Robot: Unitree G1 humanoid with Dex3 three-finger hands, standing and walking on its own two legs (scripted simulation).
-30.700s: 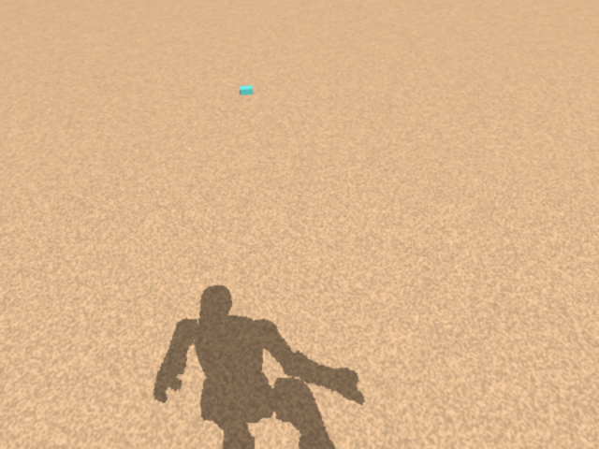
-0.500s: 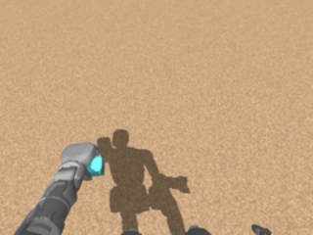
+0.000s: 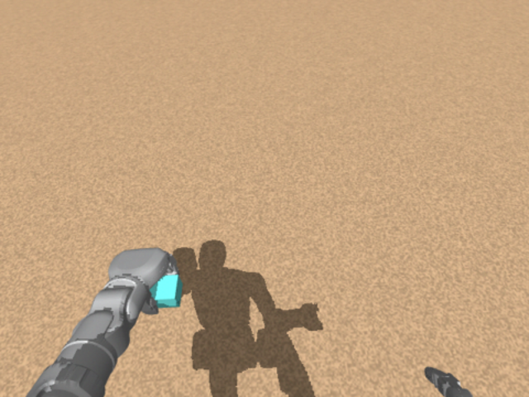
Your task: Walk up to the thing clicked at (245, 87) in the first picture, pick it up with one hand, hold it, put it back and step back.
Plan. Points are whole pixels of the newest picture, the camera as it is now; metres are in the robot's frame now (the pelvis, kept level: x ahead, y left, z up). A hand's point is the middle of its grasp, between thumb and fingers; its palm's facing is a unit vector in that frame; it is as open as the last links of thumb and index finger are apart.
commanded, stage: hold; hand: left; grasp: from above
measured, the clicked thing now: (157, 292) +0.32 +0.22 -0.09
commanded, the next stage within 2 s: crouch in 1.46 s
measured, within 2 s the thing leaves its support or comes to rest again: neither
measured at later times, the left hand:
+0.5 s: hand (145, 303) +0.28 +0.22 -0.04, palm faces -0.46 -0.04 -0.88, open 7.3 cm
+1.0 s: hand (146, 301) +0.27 +0.21 -0.02, palm faces -0.45 -0.04 -0.89, open 7.3 cm
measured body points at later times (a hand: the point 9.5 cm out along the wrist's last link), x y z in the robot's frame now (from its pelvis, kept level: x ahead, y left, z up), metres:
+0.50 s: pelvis -0.01 +0.00 +0.01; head +0.00 -0.02 +0.46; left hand +0.30 +0.22 +0.01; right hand +0.12 -0.26 -0.11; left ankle +0.00 +0.12 -0.72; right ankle +0.01 -0.14 -0.72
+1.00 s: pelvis -0.01 -0.01 +0.02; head -0.01 -0.03 +0.46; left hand +0.29 +0.21 +0.03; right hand +0.14 -0.26 -0.10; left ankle +0.00 +0.12 -0.72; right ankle +0.01 -0.14 -0.72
